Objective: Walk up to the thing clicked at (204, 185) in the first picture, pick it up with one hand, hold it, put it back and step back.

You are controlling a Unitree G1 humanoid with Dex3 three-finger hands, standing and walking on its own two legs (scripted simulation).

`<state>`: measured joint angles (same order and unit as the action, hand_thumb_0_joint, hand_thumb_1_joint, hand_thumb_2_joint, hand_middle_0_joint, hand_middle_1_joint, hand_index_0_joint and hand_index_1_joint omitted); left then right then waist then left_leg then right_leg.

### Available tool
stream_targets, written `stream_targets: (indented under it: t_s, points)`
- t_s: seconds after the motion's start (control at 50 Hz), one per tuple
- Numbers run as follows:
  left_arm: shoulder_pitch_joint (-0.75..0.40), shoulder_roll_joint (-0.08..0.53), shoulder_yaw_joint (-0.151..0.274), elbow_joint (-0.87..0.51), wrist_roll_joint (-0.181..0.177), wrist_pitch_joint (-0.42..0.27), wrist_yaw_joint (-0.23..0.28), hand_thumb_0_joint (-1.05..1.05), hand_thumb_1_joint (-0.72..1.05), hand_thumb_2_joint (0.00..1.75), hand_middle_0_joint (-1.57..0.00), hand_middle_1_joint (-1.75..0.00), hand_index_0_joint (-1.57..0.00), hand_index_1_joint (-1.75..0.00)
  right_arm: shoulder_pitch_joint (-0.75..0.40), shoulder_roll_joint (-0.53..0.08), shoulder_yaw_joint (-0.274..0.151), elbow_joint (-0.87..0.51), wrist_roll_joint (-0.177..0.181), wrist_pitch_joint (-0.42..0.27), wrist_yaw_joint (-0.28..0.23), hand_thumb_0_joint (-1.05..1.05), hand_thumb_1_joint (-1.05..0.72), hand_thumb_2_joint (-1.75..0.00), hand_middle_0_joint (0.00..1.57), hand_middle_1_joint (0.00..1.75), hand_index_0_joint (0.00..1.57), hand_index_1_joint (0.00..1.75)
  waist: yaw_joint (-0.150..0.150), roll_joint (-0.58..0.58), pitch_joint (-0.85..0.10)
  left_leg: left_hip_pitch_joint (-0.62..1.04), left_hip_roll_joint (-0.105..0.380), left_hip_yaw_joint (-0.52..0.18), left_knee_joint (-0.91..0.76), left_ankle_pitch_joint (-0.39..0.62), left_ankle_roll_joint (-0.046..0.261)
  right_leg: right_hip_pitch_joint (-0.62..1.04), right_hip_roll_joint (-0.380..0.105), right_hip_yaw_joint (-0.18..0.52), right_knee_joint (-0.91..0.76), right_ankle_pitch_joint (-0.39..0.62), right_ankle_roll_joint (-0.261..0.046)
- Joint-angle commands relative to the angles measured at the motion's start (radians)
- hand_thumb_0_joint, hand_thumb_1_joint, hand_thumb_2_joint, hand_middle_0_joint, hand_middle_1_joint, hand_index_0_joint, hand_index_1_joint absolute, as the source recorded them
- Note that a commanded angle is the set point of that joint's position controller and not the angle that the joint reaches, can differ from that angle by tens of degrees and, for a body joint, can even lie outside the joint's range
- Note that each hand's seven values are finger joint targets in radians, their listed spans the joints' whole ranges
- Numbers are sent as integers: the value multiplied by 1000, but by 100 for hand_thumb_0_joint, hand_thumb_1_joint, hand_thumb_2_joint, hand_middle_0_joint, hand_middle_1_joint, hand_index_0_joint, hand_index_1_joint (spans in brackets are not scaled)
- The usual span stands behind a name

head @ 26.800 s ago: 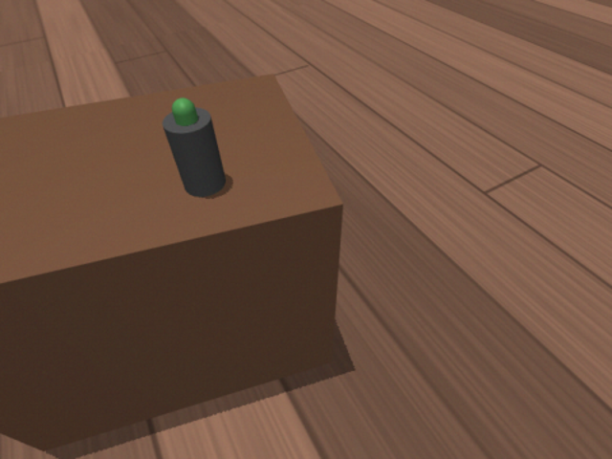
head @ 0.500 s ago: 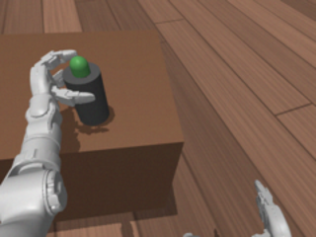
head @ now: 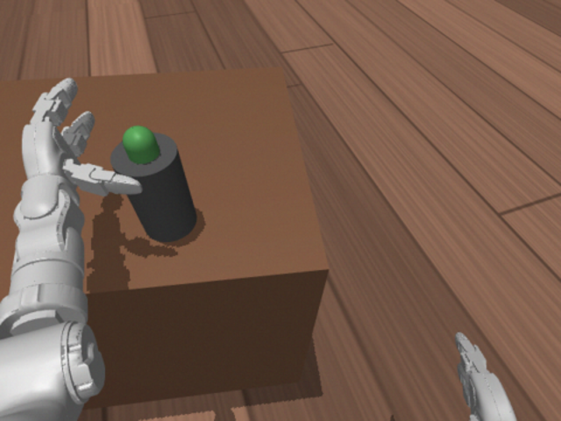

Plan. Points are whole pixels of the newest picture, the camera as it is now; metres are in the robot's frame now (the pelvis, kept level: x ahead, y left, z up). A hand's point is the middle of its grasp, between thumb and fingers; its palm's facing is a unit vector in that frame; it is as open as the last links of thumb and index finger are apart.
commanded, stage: withdraw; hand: left
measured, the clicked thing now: (155, 181) +0.46 +0.15 +0.10
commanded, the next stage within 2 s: rise in 0.10 s
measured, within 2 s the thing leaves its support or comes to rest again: neither
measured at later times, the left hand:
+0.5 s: hand (3, 147) +0.46 +0.31 +0.18, palm faces +0.29 -0.93 -0.21, open 17.4 cm
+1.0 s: hand out of the picture +0.24 +0.27 +0.19, palm faces +0.42 -0.83 -0.37, open 17.5 cm
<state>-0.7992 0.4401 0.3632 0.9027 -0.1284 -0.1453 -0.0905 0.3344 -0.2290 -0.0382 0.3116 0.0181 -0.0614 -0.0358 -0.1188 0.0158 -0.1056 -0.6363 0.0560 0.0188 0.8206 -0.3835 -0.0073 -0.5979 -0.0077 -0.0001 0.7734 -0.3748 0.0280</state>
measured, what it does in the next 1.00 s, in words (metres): stands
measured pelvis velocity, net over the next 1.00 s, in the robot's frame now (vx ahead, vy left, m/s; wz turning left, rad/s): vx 0.01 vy -0.01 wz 0.04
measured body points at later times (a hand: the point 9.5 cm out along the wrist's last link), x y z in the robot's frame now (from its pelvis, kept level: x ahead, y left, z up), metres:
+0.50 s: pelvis +0.01 +0.00 +0.02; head +0.05 +0.01 +0.47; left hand +0.44 +0.35 +0.20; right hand +0.16 -0.28 -0.02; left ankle +0.01 +0.12 -0.70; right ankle +0.00 -0.14 -0.70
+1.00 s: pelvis +0.01 -0.01 +0.03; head +0.01 -0.02 +0.48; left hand +0.21 +0.31 +0.21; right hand +0.18 -0.28 -0.04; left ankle +0.01 +0.12 -0.70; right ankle +0.00 -0.14 -0.70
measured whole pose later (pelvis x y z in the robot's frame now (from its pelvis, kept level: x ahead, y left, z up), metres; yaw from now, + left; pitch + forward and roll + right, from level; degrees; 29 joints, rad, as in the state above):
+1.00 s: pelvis +0.01 -0.01 +0.03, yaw +2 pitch +0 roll +0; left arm 0.25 0.38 0.36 -0.23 -0.08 -0.12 0.02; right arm 0.36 -0.24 -0.15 0.42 0.05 -0.03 -0.04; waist 0.05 0.04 -0.03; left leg -0.29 0.03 0.01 0.59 -0.31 -0.02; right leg -0.26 -0.03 -0.02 0.58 -0.33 0.02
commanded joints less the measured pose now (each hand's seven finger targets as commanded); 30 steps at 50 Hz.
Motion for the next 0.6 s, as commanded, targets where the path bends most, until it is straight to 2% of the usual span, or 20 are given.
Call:
stream_targets:
  t_s: [0.0,0.04,0.12,0.16,0.18,0.2,0.22,0.24,0.26,0.28,0.3,0.34,0.4,0.44,0.46,0.5,0.52,0.54,0.56,0.58]
  points:
    - [-579,331,24,-252,-8,-37,-14,0,-55,9,-15,-10,-14,-12,-66,-95,-26,-87,13,-65,-23,0,50,-6,5,5,5,5,19,84,-459,326,-30,-10,-89,414,21,205,23,-24,-97,401,-28]
    - [-507,287,-11,-92,-4,14,-48,0,-54,8,-14,-9,-13,-10,-81,-100,-29,4,22,-65,-20,0,52,-6,5,5,5,5,16,52,-318,262,-32,-5,-119,370,21,162,26,-22,-114,361,-33]
    - [-579,313,-36,-89,-3,101,-118,0,-51,6,-11,-6,-11,-6,-138,-120,-29,-33,35,-76,-18,0,54,-5,5,5,5,5,21,92,-344,313,-32,-1,-146,368,16,149,26,-32,-141,352,-39]
    - [-507,314,-25,18,-9,138,-142,0,-53,3,-9,-4,-10,-4,-73,-153,-56,-5,37,-80,-19,0,54,-5,5,5,5,5,7,47,-285,304,-28,-5,-165,359,14,136,30,-39,-150,336,-42]
    - [-502,327,-10,-23,-18,138,-156,0,-50,3,-8,-5,-10,-3,-68,-142,-41,-23,39,-82,-15,0,55,-5,5,5,5,5,19,34,-291,309,-29,-4,-166,367,17,151,29,-40,-157,348,-37]
    - [-505,325,-4,-19,-28,141,-169,0,-56,9,-5,-1,-2,-4,-82,-159,-51,-82,39,-89,-18,0,61,-3,5,5,5,5,2,0,-322,323,-32,-2,-159,380,24,169,26,-39,-157,369,-31]
    - [-556,495,-7,-224,91,113,-113,0,-53,7,-5,-2,-4,-4,-75,-212,-106,-177,29,-82,-15,0,61,-3,5,5,5,5,33,27,-404,386,-39,9,-169,434,13,233,16,-47,-162,443,-22]
    - [-491,492,20,-101,90,122,-93,0,-53,6,-5,-3,-5,-3,-10,-226,-130,-99,26,-68,-14,0,61,-4,5,5,5,5,13,30,-339,370,-39,11,-176,436,9,219,19,-51,-157,440,-23]
    - [-447,430,-12,-25,85,134,-94,0,-52,5,-5,-3,-5,-3,-26,-171,-61,-114,29,-63,-4,0,61,-4,5,5,5,5,20,-22,-252,321,-44,12,-179,413,16,215,18,-49,-170,429,-16]
    - [-457,429,-8,-54,83,135,-93,0,-53,6,-5,-3,-5,-3,-49,-167,-71,-130,33,-56,-1,0,61,-4,5,5,5,5,28,-63,-252,315,-46,10,-185,396,24,228,16,-46,-178,427,-9]
    - [-440,444,-2,-42,94,133,-86,0,-53,6,-5,-4,-5,-4,-23,-210,-129,-135,31,-54,-8,0,61,-4,5,5,5,5,5,-92,-264,326,-44,12,-189,400,27,231,14,-45,-177,440,-8]
    - [-475,572,73,-135,116,124,-68,0,-52,6,-5,-4,-5,-4,9,-200,-114,-157,30,-42,9,0,61,-4,5,5,5,5,52,-2,-362,362,-51,18,-178,468,24,277,2,-39,-172,482,-13]
    - [-448,620,119,-195,128,111,-54,0,-55,7,-5,-2,-2,-5,-10,-201,-113,-211,34,-44,13,0,61,-5,5,5,5,5,74,58,-424,412,-49,17,-181,541,12,337,0,-39,-173,529,-19]
    - [-483,580,94,-335,122,82,-46,0,-56,7,-5,-3,-3,-5,-52,-120,-54,-188,38,-45,26,0,59,-5,5,5,5,5,112,172,-451,452,-45,14,-185,585,1,332,2,-43,-180,509,-29]
    - [-412,586,111,-317,121,80,-37,0,-56,8,-5,-3,-3,-5,-58,-129,-75,-143,40,-45,25,0,59,-5,5,5,5,5,122,187,-418,442,-43,11,-192,567,-2,314,5,-45,-188,473,-32]
    - [-235,476,60,-306,114,84,-28,0,-57,8,-6,-2,-2,-6,-15,-121,-79,-83,37,-49,32,0,59,-5,5,5,5,5,110,182,-344,434,-35,8,-208,526,-3,278,11,-52,-203,417,-37]
    - [-183,470,70,-396,108,79,-18,0,-57,7,-6,-2,-3,-5,-22,-171,-124,-112,34,-55,31,0,58,-6,5,5,5,5,116,185,-365,464,-25,4,-218,541,-11,282,15,-58,-202,410,-42]
    - [-144,458,69,-435,106,77,-12,0,-57,7,-6,-2,-3,-5,-36,-159,-113,-103,35,-57,36,0,58,-6,5,5,5,5,123,215,-347,479,-21,0,-222,545,-15,259,17,-65,-205,387,-45]
    - [-104,385,22,-475,104,73,-14,0,-57,7,-6,-2,-3,-5,-31,-105,-67,-93,33,-58,42,0,58,-6,5,5,5,5,117,217,-328,484,-20,0,-218,546,-14,249,18,-66,-214,382,-44]
    - [-35,331,5,-456,98,77,-11,0,-57,7,-6,-2,-3,-5,-46,-95,-52,-82,32,-58,46,0,58,-6,5,5,5,5,113,157,-276,457,-18,-3,-223,532,-10,245,23,-72,-219,373,-41]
